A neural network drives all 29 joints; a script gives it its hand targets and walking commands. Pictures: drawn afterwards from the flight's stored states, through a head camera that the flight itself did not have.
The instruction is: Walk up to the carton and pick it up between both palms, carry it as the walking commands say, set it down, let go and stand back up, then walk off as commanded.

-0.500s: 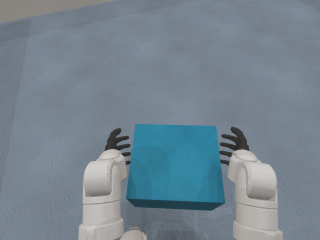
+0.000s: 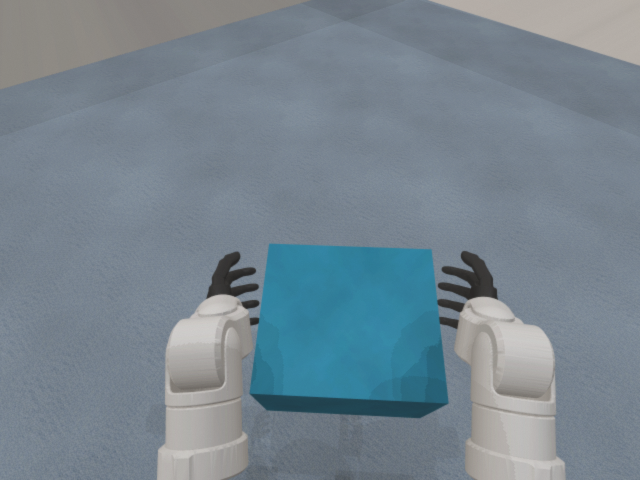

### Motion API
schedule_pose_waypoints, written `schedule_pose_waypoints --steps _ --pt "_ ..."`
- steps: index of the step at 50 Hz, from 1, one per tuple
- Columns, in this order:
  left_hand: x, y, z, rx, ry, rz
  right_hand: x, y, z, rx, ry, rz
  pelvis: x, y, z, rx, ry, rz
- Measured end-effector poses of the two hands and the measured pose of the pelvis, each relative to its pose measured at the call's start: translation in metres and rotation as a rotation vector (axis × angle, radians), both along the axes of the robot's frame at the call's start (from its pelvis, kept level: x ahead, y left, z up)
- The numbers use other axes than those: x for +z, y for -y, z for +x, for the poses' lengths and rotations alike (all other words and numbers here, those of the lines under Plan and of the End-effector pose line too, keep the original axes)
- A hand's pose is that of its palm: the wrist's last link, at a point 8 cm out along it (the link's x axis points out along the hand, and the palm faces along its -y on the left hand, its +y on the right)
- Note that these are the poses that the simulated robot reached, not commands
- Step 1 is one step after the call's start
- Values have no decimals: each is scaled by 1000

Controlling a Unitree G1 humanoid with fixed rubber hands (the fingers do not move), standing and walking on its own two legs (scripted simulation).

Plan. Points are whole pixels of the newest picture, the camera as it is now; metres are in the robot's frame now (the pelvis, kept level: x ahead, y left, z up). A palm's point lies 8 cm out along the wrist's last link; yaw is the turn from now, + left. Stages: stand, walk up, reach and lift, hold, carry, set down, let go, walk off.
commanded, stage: carry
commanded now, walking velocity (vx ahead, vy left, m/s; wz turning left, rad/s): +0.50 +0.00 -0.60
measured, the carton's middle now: (346, 332) +0.32 +0.00 -0.01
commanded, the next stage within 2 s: none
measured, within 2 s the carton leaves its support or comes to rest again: neither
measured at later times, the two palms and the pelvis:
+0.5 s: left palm (296, 167) +0.58 +0.07 +0.08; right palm (478, 181) +0.54 -0.21 +0.09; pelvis +0.26 -0.02 -0.01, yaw -8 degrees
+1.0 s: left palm (319, 144) +0.64 +0.04 +0.08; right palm (490, 162) +0.60 -0.25 +0.08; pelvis +0.34 -0.05 -0.01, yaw -10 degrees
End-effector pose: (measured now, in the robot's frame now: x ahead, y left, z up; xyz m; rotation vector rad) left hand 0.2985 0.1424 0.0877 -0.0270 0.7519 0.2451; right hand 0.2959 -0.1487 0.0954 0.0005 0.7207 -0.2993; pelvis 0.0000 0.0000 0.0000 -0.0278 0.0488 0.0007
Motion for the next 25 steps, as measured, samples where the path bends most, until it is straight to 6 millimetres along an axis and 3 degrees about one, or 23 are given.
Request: schedule_pose_waypoints --steps 5,11,18,25 --pt "-15 18 63 38 22 25 -20 18 76 45 21 20 -24 26 71 8 27 5" --pt "-34 37 121 19 -129 32 -44 37 125 15 -127 32 -6 36 126 -40 4 27" --pt "-19 61 205 -81 -57 29 -27 60 182 -85 -54 32 4 33 189 -96 -16 38" --pt "-10 68 286 -146 17 -6 -8 64 244 -146 19 -5 -6 22 265 -149 -15 34"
